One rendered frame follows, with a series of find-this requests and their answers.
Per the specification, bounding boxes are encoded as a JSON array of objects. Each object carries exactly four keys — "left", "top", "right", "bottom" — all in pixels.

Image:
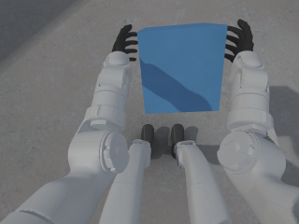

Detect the robot left foot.
[{"left": 141, "top": 124, "right": 155, "bottom": 157}]

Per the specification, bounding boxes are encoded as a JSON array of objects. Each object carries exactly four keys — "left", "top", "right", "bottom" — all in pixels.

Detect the left robot upper arm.
[{"left": 0, "top": 129, "right": 130, "bottom": 224}]

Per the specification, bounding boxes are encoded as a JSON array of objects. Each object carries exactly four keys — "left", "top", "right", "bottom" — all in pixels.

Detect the robot right foot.
[{"left": 171, "top": 123, "right": 185, "bottom": 159}]

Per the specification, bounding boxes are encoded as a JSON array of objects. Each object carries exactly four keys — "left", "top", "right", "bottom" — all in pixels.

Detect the right robot upper arm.
[{"left": 217, "top": 130, "right": 299, "bottom": 224}]

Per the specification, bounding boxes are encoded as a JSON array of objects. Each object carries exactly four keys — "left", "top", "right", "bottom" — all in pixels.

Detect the robot right hand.
[{"left": 224, "top": 19, "right": 254, "bottom": 62}]

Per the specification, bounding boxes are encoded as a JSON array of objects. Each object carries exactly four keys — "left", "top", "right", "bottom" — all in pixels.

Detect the carton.
[{"left": 136, "top": 22, "right": 228, "bottom": 114}]

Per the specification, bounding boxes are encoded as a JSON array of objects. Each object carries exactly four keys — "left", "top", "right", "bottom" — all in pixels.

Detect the robot foot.
[
  {"left": 141, "top": 124, "right": 155, "bottom": 157},
  {"left": 171, "top": 123, "right": 185, "bottom": 159}
]

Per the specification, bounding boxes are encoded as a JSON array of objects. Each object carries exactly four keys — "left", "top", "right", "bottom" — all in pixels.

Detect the robot left hand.
[{"left": 111, "top": 24, "right": 138, "bottom": 62}]

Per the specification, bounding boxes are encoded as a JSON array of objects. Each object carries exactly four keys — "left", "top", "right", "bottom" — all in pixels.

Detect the robot left forearm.
[{"left": 67, "top": 50, "right": 132, "bottom": 158}]

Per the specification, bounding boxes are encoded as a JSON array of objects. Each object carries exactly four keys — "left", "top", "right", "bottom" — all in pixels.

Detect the robot right forearm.
[{"left": 225, "top": 50, "right": 281, "bottom": 148}]

